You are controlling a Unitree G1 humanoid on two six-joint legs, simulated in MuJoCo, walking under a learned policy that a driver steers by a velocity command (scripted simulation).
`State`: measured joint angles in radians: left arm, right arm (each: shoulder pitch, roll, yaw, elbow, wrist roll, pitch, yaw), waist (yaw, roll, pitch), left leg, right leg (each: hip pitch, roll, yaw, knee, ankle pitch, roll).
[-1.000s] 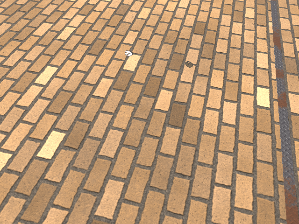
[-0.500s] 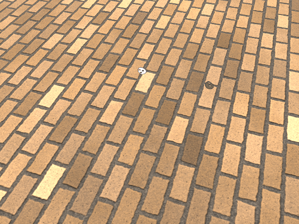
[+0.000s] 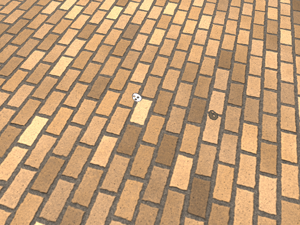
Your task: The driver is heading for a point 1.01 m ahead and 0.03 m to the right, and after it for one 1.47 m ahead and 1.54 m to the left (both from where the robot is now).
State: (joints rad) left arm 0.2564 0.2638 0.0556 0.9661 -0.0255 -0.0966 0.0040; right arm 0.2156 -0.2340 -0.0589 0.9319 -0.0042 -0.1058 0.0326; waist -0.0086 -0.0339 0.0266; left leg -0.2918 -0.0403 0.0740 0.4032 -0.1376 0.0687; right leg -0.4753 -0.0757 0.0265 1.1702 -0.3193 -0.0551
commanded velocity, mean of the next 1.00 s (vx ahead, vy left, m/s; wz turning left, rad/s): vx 0.50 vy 0.00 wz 0.00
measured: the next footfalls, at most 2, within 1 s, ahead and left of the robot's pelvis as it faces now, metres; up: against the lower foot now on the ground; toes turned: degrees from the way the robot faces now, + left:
right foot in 0.40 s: +0.40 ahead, -0.16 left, +0.00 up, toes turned -3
left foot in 0.94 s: +0.72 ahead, +0.08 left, +0.00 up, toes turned +3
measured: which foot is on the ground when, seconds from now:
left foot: down 0.00-0.42, up 0.44-0.92, down 0.94-1.00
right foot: up 0.00-0.38, down 0.40-0.96, up 0.98-1.00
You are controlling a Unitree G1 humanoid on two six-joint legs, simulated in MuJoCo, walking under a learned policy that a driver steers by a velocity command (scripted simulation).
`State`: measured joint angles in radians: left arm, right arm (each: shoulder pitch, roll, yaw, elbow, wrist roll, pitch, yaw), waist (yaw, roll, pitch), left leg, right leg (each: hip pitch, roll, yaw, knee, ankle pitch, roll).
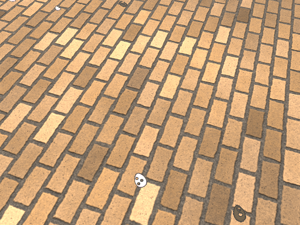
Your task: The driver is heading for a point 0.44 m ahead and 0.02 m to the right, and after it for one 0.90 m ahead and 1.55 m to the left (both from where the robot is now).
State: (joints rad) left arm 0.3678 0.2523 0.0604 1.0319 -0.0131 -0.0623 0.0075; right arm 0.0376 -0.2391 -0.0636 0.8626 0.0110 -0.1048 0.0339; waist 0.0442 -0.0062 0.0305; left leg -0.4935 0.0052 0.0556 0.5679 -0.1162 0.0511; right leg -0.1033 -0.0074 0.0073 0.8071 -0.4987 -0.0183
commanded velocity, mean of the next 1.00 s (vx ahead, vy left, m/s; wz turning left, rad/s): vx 0.30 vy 0.00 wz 0.24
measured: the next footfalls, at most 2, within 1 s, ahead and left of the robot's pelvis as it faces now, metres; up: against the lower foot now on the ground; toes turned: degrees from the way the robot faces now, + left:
right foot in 0.50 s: +0.46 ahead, -0.15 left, +0.00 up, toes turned -1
left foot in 0.98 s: +0.39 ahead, +0.10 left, +0.00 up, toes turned +21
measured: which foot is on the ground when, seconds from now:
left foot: down 0.00-0.50, up 0.52-0.96, down 0.98-1.00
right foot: up 0.00-0.48, down 0.50-0.98, up 1.00-1.00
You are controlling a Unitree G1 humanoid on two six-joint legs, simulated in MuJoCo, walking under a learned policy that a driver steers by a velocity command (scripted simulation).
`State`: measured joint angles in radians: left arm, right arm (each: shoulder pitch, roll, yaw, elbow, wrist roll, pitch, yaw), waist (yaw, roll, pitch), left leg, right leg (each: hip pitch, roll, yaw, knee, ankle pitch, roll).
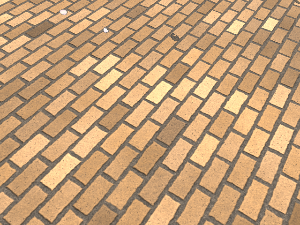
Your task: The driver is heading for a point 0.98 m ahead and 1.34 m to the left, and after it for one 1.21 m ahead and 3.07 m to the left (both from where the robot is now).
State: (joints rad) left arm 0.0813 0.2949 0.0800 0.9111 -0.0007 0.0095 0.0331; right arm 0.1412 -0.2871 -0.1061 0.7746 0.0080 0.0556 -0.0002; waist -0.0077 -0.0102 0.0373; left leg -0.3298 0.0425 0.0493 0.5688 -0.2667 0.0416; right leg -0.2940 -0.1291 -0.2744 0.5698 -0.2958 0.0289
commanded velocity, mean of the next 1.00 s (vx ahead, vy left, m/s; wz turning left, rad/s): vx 0.01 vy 0.00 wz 0.59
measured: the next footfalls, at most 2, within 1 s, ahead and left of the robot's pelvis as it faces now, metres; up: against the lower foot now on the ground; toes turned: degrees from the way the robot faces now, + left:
right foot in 0.46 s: +0.11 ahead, -0.12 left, +0.00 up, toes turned +20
left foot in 0.86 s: +0.00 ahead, +0.14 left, +0.00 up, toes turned +33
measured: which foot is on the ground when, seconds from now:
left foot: down 0.00-0.44, up 0.46-0.84, down 0.86-1.00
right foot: up 0.00-0.44, down 0.46-0.86, up 0.88-1.00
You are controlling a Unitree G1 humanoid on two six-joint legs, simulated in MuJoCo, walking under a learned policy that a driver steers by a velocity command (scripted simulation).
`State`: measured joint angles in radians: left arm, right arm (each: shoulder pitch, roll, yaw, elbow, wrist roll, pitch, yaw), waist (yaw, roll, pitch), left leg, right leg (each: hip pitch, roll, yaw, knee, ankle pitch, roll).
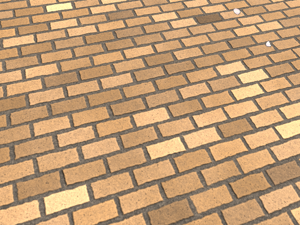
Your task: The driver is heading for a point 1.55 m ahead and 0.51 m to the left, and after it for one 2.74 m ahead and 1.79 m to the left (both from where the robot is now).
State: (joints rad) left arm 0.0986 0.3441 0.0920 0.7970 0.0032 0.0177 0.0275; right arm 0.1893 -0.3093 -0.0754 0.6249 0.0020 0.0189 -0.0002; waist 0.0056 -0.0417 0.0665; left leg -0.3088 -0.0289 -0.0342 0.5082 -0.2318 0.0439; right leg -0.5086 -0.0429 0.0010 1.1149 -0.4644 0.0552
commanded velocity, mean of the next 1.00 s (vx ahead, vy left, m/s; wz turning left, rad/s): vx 0.20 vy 0.00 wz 0.53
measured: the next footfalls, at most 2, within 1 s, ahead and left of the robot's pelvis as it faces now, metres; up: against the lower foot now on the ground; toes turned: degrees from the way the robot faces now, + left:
right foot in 0.34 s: +0.09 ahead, -0.13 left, +0.00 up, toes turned +17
left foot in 0.80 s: +0.08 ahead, +0.19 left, +0.00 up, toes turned +31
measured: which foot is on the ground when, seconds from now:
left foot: down 0.00-0.34, up 0.36-0.78, down 0.80-1.00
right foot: up 0.00-0.32, down 0.34-0.80, up 0.82-1.00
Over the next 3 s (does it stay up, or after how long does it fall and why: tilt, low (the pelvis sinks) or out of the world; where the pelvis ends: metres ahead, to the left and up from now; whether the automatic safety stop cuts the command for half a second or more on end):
stays up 1.18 0.41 0.01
